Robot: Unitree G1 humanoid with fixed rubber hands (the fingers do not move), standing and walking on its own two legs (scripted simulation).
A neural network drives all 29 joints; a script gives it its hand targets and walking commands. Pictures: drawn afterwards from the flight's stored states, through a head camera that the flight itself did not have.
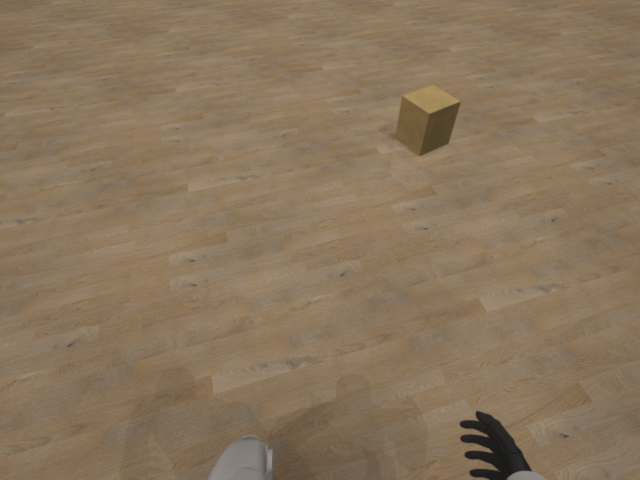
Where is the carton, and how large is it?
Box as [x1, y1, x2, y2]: [395, 85, 460, 155]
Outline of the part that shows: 433,85 403,95 401,100 395,137 418,155 421,155 448,143 460,102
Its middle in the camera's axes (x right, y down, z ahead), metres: +0.55 -0.62 +2.02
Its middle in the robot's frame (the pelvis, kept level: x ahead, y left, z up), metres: +1.88 -0.45 -0.65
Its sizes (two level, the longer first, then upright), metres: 0.210 0.200 0.250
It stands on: the floor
